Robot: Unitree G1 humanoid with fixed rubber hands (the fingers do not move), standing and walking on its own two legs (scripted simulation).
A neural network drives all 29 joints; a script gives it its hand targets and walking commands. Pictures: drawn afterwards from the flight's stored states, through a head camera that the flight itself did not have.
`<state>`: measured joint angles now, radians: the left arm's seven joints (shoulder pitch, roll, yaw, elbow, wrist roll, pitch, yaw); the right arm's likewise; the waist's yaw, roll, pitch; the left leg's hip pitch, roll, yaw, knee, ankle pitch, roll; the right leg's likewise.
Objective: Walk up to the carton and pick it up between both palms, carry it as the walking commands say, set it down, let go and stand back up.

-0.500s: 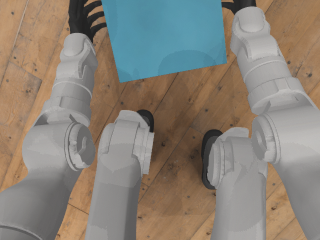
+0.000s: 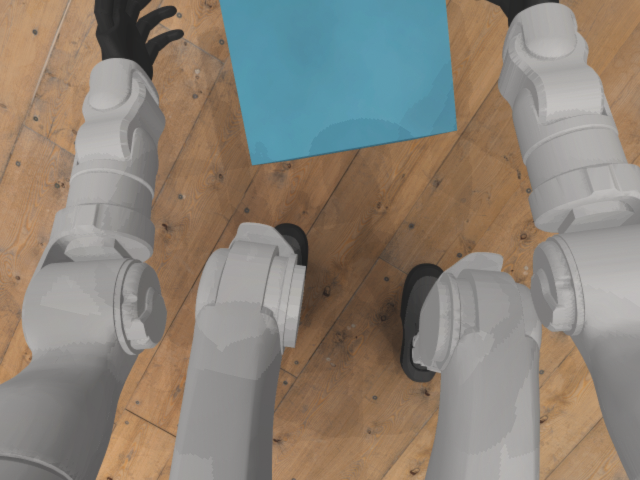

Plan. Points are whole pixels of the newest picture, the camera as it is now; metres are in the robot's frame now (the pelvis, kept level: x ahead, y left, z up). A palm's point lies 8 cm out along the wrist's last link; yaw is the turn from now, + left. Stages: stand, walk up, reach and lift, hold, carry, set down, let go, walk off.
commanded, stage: set down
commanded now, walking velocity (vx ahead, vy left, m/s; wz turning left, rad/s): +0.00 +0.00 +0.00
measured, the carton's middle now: (338, 63) +0.51 +0.07 -0.26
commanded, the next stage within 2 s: let go in 1.14 s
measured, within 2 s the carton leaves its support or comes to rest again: neither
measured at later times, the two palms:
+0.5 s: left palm out of the picture +0.47 +0.29 +0.01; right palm out of the picture +0.56 -0.09 +0.01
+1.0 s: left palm out of the picture +0.46 +0.29 +0.16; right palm out of the picture +0.56 -0.10 +0.16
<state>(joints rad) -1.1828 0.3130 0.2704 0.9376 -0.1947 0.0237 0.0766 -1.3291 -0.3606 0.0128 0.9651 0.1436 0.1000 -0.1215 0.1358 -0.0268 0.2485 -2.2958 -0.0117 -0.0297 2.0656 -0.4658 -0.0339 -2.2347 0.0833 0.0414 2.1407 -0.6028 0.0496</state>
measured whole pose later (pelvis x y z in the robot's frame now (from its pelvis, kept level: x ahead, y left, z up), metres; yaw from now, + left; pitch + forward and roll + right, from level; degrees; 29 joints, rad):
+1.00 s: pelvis +0.04 +0.01 +0.25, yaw +0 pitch +44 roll -1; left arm -0.85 0.18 0.39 0.69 -0.03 0.13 -0.01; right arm -1.02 -0.24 -0.21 0.83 -0.05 0.17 -0.02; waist 0.13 -0.05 -0.11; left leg -1.61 -0.02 -0.03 1.13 -0.29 -0.01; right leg -1.56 0.05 0.08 1.18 -0.39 0.04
